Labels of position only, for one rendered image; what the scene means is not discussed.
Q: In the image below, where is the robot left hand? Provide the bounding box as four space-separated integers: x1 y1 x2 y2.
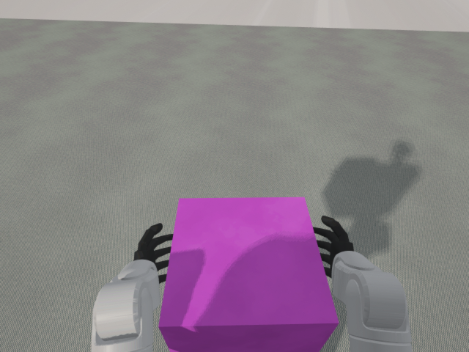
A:
133 223 173 284

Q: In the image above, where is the robot right forearm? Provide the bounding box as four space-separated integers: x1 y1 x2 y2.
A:
331 251 413 352

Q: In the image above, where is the carton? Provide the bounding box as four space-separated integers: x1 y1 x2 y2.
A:
158 197 339 352

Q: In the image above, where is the robot right hand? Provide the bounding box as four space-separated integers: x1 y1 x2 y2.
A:
313 216 354 278

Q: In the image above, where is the robot left forearm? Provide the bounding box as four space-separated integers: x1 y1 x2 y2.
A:
91 260 160 352

